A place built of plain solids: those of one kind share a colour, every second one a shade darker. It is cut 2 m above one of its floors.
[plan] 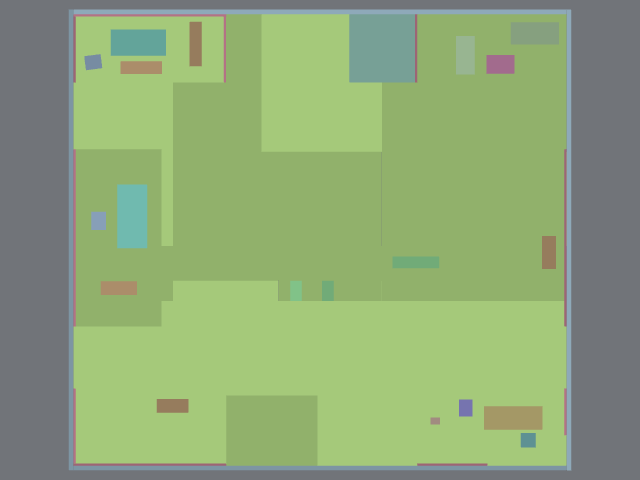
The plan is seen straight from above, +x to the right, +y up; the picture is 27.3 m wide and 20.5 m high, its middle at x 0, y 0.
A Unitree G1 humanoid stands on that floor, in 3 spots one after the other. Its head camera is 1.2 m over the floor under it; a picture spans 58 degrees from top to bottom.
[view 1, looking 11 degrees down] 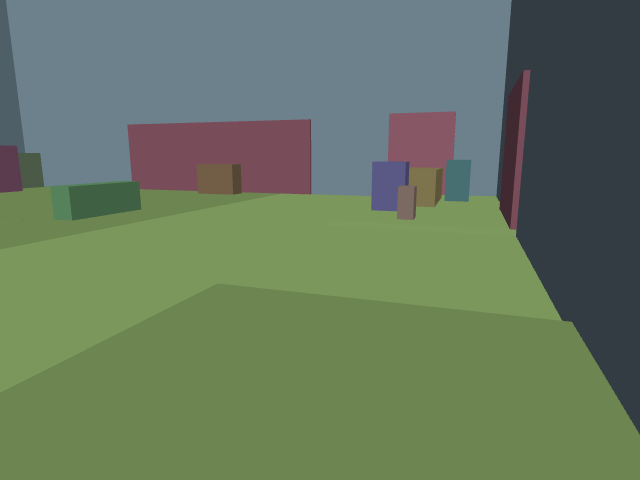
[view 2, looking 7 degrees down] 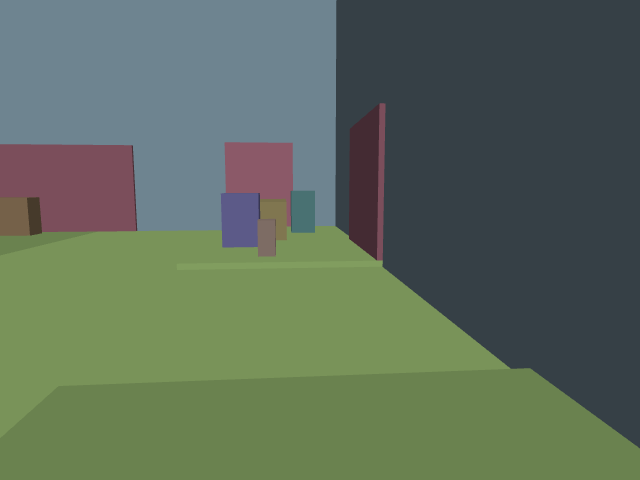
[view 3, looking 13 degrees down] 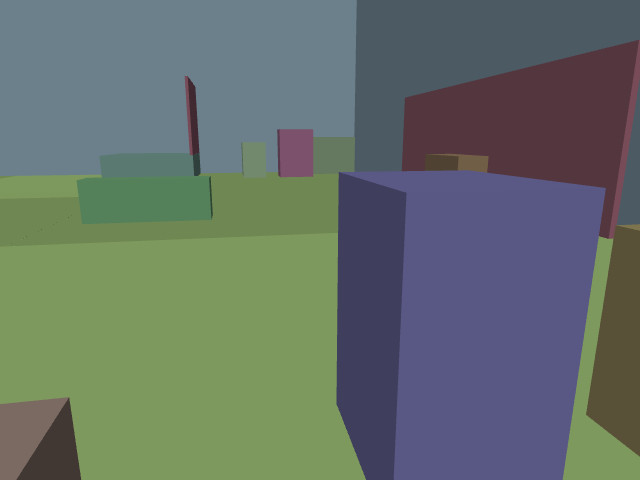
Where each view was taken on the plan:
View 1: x -3.56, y -8.87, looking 19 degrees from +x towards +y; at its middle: floor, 6.84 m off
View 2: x -2.73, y -8.00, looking -5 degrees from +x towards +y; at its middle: floor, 9.85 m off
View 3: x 5.51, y -8.56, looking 79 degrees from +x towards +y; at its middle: floor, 5.80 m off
